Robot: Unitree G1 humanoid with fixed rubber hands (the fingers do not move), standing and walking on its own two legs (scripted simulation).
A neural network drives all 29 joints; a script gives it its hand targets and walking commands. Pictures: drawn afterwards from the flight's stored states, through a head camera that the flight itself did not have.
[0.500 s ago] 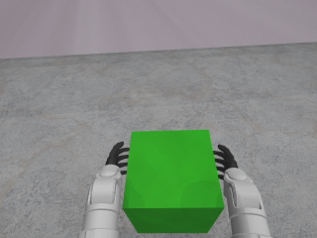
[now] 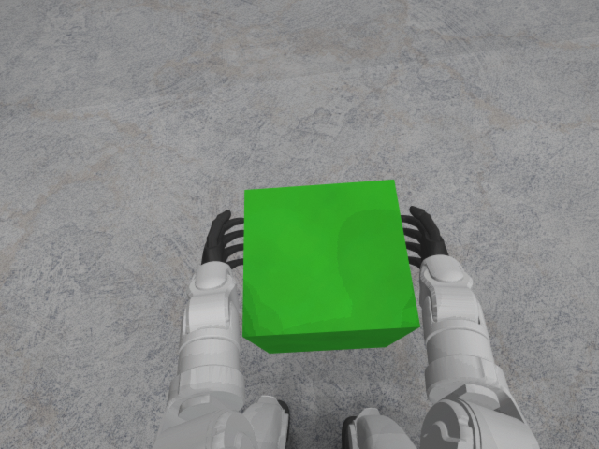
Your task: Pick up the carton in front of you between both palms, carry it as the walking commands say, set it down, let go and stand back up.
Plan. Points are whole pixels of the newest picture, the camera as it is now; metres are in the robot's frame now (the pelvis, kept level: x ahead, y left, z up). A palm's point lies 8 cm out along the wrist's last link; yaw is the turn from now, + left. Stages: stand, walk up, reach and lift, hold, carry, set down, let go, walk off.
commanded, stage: set down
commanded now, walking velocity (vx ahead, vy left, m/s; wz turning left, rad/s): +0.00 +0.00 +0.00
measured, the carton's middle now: (323, 278) +0.36 +0.01 -0.12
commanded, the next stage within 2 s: none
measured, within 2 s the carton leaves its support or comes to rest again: neither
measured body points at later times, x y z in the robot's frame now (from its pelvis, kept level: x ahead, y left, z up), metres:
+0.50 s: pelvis -0.01 -0.02 -0.12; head +0.20 -0.02 +0.27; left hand +0.40 +0.16 -0.20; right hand +0.44 -0.14 -0.20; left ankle +0.06 +0.12 -0.71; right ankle +0.03 -0.12 -0.71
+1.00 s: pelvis -0.04 -0.02 -0.25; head +0.26 -0.03 +0.08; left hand +0.41 +0.19 -0.36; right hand +0.48 -0.11 -0.37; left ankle +0.06 +0.12 -0.71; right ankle +0.03 -0.12 -0.71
